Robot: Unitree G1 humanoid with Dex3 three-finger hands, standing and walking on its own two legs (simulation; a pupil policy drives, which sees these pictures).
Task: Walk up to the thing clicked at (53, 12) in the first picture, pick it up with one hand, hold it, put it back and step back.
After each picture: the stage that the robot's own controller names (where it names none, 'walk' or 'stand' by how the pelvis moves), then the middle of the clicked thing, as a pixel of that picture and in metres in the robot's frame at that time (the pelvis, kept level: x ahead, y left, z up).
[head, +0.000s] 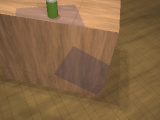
stand; (52, 7) +0.91 +0.19 +0.02
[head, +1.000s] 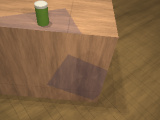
walk; (42, 13) +0.79 +0.20 +0.04
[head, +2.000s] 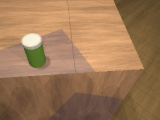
stand; (34, 51) +0.46 +0.17 +0.05
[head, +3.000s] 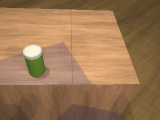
stand; (34, 61) +0.45 +0.19 +0.03
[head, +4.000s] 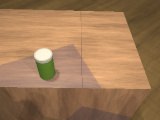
stand; (45, 64) +0.44 +0.16 +0.02
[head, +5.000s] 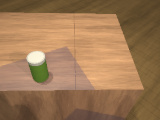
stand; (38, 67) +0.44 +0.18 +0.02
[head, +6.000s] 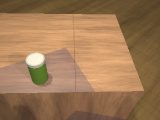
stand; (37, 69) +0.43 +0.18 +0.02
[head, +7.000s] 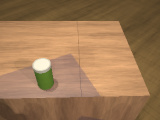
rise first; (43, 74) +0.41 +0.17 +0.02
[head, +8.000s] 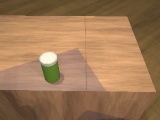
go down; (50, 67) +0.43 +0.16 +0.02
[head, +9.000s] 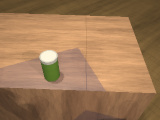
go down; (50, 66) +0.44 +0.15 +0.03
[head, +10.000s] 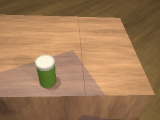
go down; (46, 72) +0.42 +0.14 +0.04
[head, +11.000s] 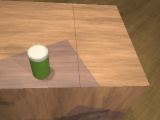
close in; (39, 62) +0.43 +0.14 +0.04
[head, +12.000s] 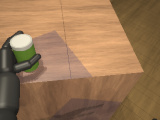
close; (25, 53) +0.44 +0.17 +0.07
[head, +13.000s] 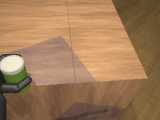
lift; (16, 75) +0.36 +0.21 +0.07
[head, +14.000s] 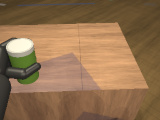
lift; (24, 62) +0.32 +0.17 +0.20
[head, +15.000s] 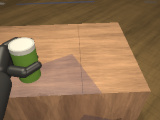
hold; (26, 61) +0.33 +0.17 +0.20
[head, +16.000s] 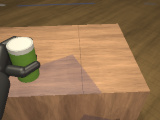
hold; (24, 60) +0.33 +0.17 +0.20
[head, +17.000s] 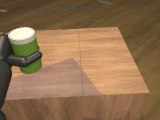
crouch; (26, 51) +0.34 +0.16 +0.23
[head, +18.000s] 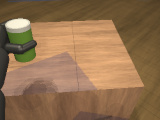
crouch; (22, 41) +0.40 +0.18 +0.21
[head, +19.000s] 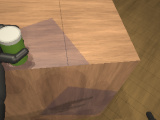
lower; (13, 47) +0.45 +0.19 +0.08
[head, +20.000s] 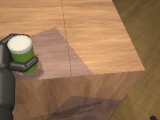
lower; (23, 55) +0.43 +0.17 +0.08
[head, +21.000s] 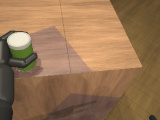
lower; (22, 52) +0.44 +0.17 +0.08
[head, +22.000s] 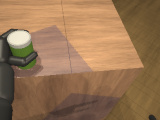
lower; (23, 50) +0.44 +0.17 +0.08
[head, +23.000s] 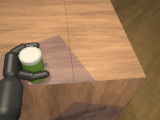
open; (33, 65) +0.40 +0.15 +0.06
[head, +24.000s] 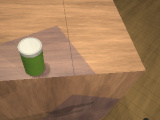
sink last; (32, 57) +0.42 +0.14 +0.07
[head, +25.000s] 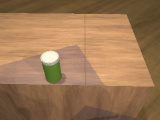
sink last; (51, 67) +0.43 +0.15 +0.04
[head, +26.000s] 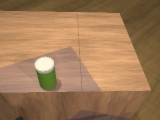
stand; (46, 73) +0.39 +0.14 +0.03
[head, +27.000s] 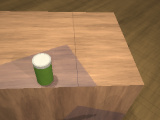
stand; (43, 70) +0.42 +0.15 +0.02
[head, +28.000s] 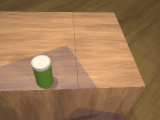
stand; (43, 72) +0.41 +0.15 +0.02
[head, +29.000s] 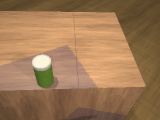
stand; (43, 71) +0.41 +0.15 +0.02
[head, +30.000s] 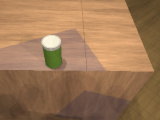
walk; (52, 52) +0.46 +0.12 +0.04
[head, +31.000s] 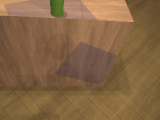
walk; (56, 3) +0.76 +0.14 +0.04
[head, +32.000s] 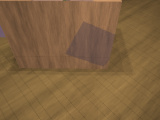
stand; out of the picture +1.12 +0.18 +0.04
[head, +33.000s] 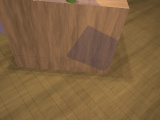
stand; out of the picture +1.07 +0.11 +0.03
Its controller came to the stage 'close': yes
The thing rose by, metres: 0.21
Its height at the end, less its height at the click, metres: +0.00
